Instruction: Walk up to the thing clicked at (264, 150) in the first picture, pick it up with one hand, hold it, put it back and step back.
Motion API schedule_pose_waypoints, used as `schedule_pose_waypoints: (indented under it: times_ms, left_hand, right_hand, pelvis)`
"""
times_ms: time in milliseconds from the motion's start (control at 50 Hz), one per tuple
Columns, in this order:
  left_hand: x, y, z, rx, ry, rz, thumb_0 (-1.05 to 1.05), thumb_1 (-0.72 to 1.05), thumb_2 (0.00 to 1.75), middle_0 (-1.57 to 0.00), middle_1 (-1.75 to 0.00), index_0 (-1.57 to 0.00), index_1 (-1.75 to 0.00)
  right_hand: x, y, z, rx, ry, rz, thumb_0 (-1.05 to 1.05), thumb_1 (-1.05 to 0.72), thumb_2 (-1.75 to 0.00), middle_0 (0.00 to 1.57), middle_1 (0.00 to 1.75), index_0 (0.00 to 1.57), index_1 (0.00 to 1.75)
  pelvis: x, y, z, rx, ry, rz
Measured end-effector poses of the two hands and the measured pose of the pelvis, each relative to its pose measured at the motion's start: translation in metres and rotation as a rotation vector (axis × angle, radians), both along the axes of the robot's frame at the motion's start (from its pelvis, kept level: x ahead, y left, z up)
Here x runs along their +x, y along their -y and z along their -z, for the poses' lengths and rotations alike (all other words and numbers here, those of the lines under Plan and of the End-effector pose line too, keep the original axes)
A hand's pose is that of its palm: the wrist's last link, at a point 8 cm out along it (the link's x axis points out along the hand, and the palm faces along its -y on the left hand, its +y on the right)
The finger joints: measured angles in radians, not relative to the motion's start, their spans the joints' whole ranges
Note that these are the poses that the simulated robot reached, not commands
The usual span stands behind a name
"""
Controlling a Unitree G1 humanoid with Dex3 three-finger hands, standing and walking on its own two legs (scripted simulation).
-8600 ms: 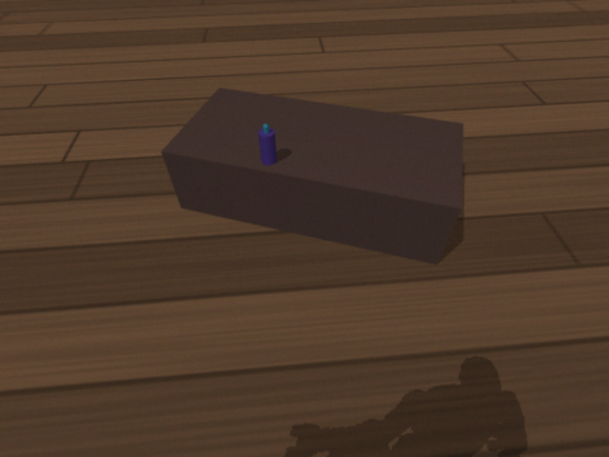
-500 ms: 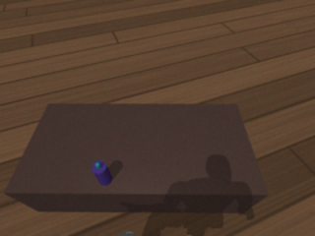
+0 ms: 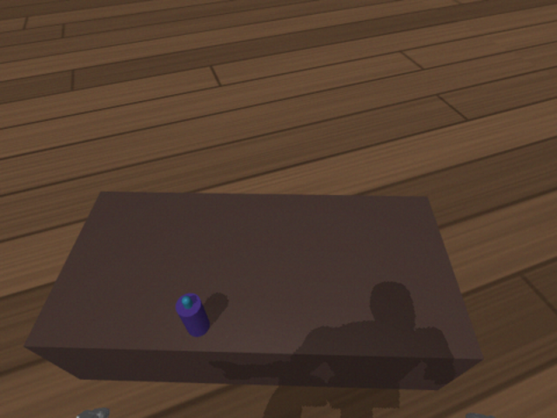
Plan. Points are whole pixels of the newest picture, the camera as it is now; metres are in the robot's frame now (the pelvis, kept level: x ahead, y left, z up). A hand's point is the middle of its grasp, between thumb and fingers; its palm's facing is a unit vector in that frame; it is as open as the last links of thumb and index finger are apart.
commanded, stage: walk up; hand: left
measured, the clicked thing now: (192, 313) +0.42 +0.24 -0.35
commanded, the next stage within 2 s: stand in 1.02 s
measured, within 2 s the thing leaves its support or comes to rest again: neither
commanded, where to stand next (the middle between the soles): +0.06 +0.02 m, yaw +1 degrees
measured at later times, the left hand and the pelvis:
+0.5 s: hand out of the picture +0.06 +0.26 -0.15, palm faces +0.00 -0.95 -0.33, open 7.4 cm; pelvis +0.00 +0.01 +0.01, yaw +0 degrees
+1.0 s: hand out of the picture +0.09 +0.26 -0.14, palm faces -0.01 -0.94 -0.34, open 7.4 cm; pelvis +0.01 +0.01 +0.01, yaw +1 degrees
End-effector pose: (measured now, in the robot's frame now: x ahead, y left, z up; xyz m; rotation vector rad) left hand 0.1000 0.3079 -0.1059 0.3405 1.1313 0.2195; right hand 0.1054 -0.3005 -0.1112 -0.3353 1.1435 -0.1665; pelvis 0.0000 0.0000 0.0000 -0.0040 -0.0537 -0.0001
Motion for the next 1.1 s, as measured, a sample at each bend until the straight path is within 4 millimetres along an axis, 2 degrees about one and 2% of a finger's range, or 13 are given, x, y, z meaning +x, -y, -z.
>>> schedule_pose_waypoints:
  times_ms: [120, 260, 380, 500, 760, 1100]
  left_hand:
    - [-0.005, -0.001, -0.001, -0.024, -0.018, -0.011, 0.01, 0.9, 0.9, -0.2, -0.3, -0.21, -0.3]
    - [-0.024, 0.0, 0.002, -0.044, -0.075, -0.025, 0.01, 0.9, 0.9, -0.2, -0.3, -0.21, -0.3]
    - [-0.038, 0.001, 0.005, -0.052, -0.115, -0.04, 0.01, 0.9, 0.9, -0.2, -0.3, -0.21, -0.3]
    - [-0.043, 0.0, 0.006, -0.052, -0.127, -0.05, 0.01, 0.9, 0.9, -0.2, -0.3, -0.21, -0.3]
    - [-0.032, -0.001, 0.002, -0.039, -0.107, -0.04, 0.01, 0.9, 0.9, -0.2, -0.3, -0.21, -0.3]
    - [-0.014, 0.004, 0.0, -0.044, -0.098, -0.026, 0.0, 0.9, 0.9, -0.2, -0.3, -0.21, -0.3]
  right_hand:
    - [-0.01, -0.01, -0.004, 0.011, -0.031, 0.006, 0.0, -0.9, -0.89, 0.21, 0.3, 0.2, 0.3]
    - [-0.02, -0.015, -0.006, 0.018, -0.063, 0.024, 0.0, -0.9, -0.89, 0.21, 0.3, 0.2, 0.3]
    - [-0.023, -0.015, -0.007, 0.013, -0.076, 0.038, 0.0, -0.9, -0.89, 0.21, 0.3, 0.2, 0.3]
    - [-0.021, -0.015, -0.008, 0.011, -0.075, 0.04, 0.0, -0.9, -0.89, 0.2, 0.3, 0.2, 0.3]
    - [-0.01, -0.016, -0.008, 0.019, -0.057, 0.036, 0.0, -0.9, -0.89, 0.2, 0.3, 0.2, 0.3]
    - [-0.011, -0.014, -0.006, 0.014, -0.09, 0.041, 0.0, -0.9, -0.89, 0.2, 0.3, 0.2, 0.3]
  pelvis:
    - [-0.001, -0.005, -0.007, -0.003, -0.001, 0.0]
    - [-0.001, -0.008, -0.012, -0.005, -0.005, -0.002]
    - [0.001, -0.01, -0.013, -0.006, -0.008, -0.005]
    - [0.003, -0.011, -0.014, -0.006, -0.009, -0.006]
    - [0.006, -0.01, -0.014, -0.005, -0.018, -0.01]
    - [0.019, -0.008, -0.016, -0.003, -0.028, -0.014]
